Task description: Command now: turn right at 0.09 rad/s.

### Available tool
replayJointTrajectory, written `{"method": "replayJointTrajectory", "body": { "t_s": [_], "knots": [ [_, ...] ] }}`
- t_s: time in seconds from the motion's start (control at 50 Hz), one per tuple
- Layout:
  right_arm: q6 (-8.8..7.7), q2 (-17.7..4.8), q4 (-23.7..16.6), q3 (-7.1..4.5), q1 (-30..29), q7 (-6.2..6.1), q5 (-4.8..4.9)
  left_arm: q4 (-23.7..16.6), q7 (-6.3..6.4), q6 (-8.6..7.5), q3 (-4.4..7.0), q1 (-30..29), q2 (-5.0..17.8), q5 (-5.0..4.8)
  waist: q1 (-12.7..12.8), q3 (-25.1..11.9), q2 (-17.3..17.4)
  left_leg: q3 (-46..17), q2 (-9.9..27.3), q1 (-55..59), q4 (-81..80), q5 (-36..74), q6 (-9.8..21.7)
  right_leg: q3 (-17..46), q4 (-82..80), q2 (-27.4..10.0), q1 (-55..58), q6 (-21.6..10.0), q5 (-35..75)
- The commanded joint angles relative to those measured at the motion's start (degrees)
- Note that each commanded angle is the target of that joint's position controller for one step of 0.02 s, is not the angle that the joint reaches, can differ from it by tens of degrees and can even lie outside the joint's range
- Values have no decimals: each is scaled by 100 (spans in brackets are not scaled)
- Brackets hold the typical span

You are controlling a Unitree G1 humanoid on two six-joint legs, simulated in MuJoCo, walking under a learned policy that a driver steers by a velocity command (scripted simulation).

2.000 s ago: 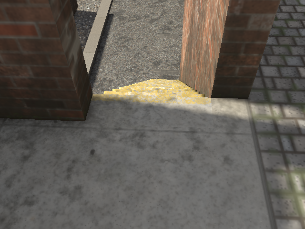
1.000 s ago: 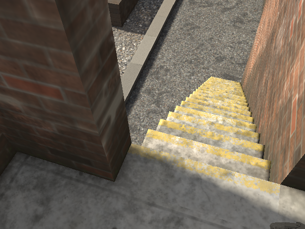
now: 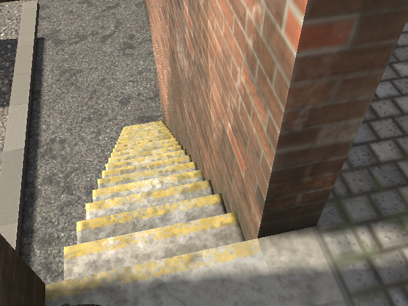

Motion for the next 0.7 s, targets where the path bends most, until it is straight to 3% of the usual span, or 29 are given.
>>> {"method": "replayJointTrajectory", "body": {
  "t_s": [0.02,0.08,0.18,0.34,0.7],
  "knots": [
    [-159,-968,-571,-205,-695,77,33,-413,130,-15,275,139,975,24,318,-615,-25,-397,276,-172,-586,1342,396,398,-255,-465,650,-67,1205],
    [-118,-778,-575,-154,-630,74,70,-451,156,-73,212,5,823,-22,83,-532,-110,-289,200,412,-407,1285,268,587,-505,-518,32,-223,960],
    [-112,-677,-720,-118,-785,87,63,-498,207,-115,243,95,803,-43,56,-579,-52,-282,201,661,-289,1524,320,600,-458,-520,-102,-177,1073],
    [-104,-716,-804,-130,-1000,72,31,-542,308,-100,245,163,884,-35,21,-569,-17,-238,160,900,-156,1597,236,532,-449,-493,-283,-85,1111],
    [-108,-820,-645,-163,-1078,20,15,-577,329,-57,183,259,978,-21,84,-518,-52,-259,54,729,-277,1365,250,430,-426,-507,-83,-31,1010]
  ]
}}
Next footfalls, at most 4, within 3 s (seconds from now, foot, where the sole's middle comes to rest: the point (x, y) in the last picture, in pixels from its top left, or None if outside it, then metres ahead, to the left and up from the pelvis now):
2.12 right None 0.31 -0.13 -0.77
2.64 left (153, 291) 0.52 0.19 -0.77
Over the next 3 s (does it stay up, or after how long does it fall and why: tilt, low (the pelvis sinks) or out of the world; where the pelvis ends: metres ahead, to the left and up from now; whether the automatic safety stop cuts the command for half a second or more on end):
stays up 0.58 0.14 -0.03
